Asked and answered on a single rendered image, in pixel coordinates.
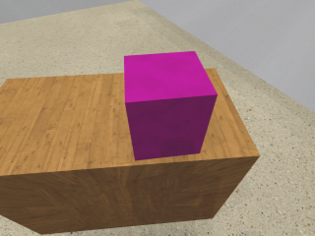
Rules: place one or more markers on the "pedestal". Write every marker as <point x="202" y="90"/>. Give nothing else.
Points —
<point x="67" y="162"/>

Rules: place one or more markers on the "carton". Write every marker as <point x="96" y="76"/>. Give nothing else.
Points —
<point x="169" y="102"/>

